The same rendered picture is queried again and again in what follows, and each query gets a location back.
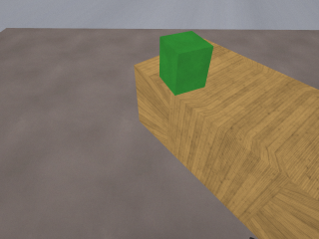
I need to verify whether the carton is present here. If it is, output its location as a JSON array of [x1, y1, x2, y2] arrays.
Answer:
[[159, 31, 214, 96]]

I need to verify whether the pedestal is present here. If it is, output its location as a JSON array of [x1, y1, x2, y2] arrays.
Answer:
[[134, 38, 319, 239]]

